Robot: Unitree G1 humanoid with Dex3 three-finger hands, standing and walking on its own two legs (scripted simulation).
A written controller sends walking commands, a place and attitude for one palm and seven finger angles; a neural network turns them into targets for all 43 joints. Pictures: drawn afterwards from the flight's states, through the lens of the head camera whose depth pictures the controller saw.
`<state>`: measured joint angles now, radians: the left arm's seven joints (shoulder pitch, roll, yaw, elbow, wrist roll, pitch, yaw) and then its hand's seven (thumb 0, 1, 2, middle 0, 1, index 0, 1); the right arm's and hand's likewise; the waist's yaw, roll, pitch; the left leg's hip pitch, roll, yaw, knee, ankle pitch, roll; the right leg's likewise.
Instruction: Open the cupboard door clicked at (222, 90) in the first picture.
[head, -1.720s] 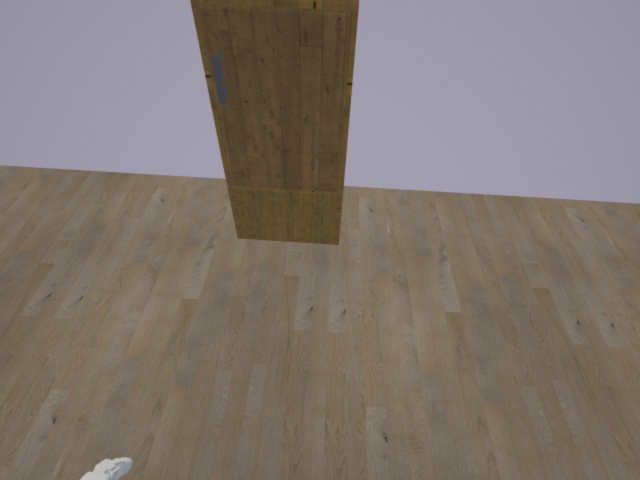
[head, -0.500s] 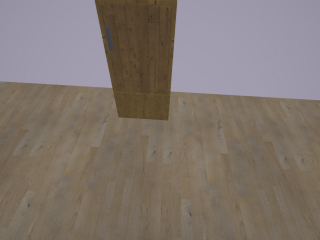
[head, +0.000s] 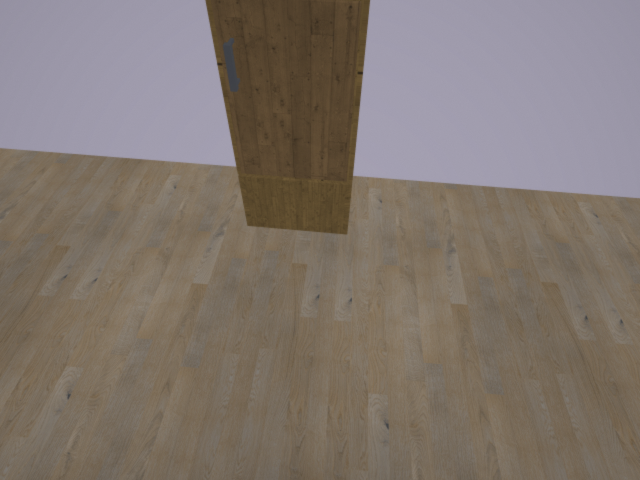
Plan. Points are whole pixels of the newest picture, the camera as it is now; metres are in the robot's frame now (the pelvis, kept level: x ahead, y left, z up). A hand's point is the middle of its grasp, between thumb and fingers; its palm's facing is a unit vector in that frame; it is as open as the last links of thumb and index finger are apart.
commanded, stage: walk to a spot facing it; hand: left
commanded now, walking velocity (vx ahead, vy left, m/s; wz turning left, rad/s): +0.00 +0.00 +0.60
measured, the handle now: (232, 64) +1.17 +0.31 -0.03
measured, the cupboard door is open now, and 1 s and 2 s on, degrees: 0 0 0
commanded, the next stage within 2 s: turn to face it in 1.16 s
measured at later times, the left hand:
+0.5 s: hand out of the picture +0.05 +0.29 -0.17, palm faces +0.30 -0.94 -0.18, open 7.3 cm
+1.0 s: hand (153, 390) +0.28 +0.29 -0.16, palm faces +0.52 -0.82 -0.22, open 7.3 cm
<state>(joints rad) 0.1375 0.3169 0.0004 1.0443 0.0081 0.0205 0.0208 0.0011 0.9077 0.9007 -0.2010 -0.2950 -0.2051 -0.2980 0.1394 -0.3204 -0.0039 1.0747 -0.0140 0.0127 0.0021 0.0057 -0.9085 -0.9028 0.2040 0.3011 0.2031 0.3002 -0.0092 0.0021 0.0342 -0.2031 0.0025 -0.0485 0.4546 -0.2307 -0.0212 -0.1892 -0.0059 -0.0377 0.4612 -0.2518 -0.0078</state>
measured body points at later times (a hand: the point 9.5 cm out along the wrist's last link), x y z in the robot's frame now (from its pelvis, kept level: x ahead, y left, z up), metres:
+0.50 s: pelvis +0.06 +0.08 +0.01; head +0.06 +0.11 +0.45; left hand +0.04 +0.34 -0.16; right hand +0.08 -0.15 -0.13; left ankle -0.01 +0.13 -0.74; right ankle +0.13 -0.08 -0.64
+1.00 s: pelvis +0.29 +0.08 -0.01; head +0.30 +0.08 +0.44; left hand +0.25 +0.33 -0.14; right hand +0.42 -0.13 -0.16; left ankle +0.19 +0.17 -0.64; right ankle +0.36 +0.03 -0.74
